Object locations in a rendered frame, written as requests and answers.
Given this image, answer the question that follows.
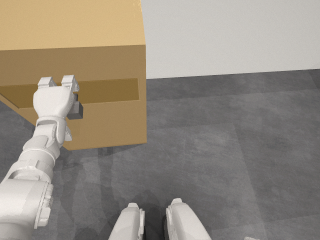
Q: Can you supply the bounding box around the left robot hand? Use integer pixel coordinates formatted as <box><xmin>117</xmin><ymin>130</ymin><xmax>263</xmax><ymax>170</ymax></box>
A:
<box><xmin>33</xmin><ymin>75</ymin><xmax>80</xmax><ymax>141</ymax></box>

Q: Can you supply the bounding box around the robot left upper arm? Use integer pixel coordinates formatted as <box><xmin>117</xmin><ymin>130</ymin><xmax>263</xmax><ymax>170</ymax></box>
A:
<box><xmin>0</xmin><ymin>178</ymin><xmax>54</xmax><ymax>240</ymax></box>

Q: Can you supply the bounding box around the left robot forearm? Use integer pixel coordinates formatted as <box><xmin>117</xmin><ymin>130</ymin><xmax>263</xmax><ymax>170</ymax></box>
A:
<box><xmin>0</xmin><ymin>116</ymin><xmax>67</xmax><ymax>189</ymax></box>

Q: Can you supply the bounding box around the robot left thigh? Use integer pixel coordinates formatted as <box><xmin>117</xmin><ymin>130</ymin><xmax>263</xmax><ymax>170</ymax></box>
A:
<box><xmin>108</xmin><ymin>207</ymin><xmax>145</xmax><ymax>240</ymax></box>

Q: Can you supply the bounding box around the right robot shin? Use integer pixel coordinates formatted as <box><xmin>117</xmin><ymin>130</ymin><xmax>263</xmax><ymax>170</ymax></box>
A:
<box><xmin>167</xmin><ymin>198</ymin><xmax>182</xmax><ymax>240</ymax></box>

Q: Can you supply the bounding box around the cabinet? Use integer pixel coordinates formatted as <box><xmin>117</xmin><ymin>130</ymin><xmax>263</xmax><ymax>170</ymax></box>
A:
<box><xmin>0</xmin><ymin>0</ymin><xmax>147</xmax><ymax>151</ymax></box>

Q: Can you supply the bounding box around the handle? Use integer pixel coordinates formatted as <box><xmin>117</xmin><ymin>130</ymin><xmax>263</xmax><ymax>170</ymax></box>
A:
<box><xmin>66</xmin><ymin>93</ymin><xmax>84</xmax><ymax>120</ymax></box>

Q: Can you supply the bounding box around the drawer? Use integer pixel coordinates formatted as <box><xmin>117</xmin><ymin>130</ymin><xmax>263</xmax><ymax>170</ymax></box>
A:
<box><xmin>0</xmin><ymin>78</ymin><xmax>139</xmax><ymax>108</ymax></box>

